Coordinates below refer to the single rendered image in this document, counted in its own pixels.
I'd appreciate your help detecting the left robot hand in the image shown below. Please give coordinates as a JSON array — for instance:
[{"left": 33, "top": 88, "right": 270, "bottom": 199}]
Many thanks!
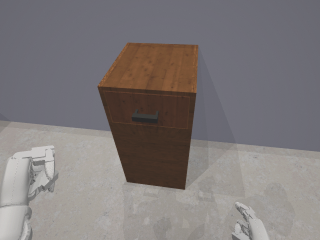
[{"left": 0, "top": 145, "right": 59, "bottom": 208}]

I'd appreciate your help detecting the right robot hand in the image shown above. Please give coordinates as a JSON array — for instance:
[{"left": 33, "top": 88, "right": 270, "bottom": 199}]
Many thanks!
[{"left": 232, "top": 202, "right": 270, "bottom": 240}]

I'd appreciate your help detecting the cabinet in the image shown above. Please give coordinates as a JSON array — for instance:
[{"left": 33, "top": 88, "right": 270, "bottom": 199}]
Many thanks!
[{"left": 97, "top": 42, "right": 199, "bottom": 190}]

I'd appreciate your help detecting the left robot forearm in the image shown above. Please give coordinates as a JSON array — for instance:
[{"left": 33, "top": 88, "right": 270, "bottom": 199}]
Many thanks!
[{"left": 0, "top": 204, "right": 33, "bottom": 240}]

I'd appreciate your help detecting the drawer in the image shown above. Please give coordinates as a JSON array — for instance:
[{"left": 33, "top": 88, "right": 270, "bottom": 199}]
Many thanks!
[{"left": 104, "top": 90, "right": 190, "bottom": 129}]

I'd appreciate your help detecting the handle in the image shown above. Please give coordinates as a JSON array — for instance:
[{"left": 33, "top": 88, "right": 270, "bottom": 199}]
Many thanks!
[{"left": 131, "top": 109, "right": 159, "bottom": 124}]

